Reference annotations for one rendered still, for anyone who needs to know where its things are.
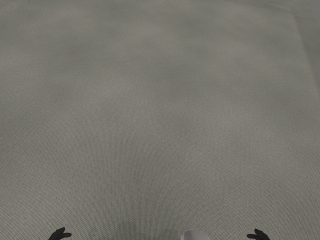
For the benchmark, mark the robot right hand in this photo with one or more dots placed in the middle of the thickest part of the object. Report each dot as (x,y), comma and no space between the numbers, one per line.
(260,235)

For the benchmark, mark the robot left hand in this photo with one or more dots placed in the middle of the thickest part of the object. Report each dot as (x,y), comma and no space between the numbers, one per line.
(58,234)

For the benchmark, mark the robot right thigh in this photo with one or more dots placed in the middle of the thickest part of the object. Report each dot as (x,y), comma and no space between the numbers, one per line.
(193,235)

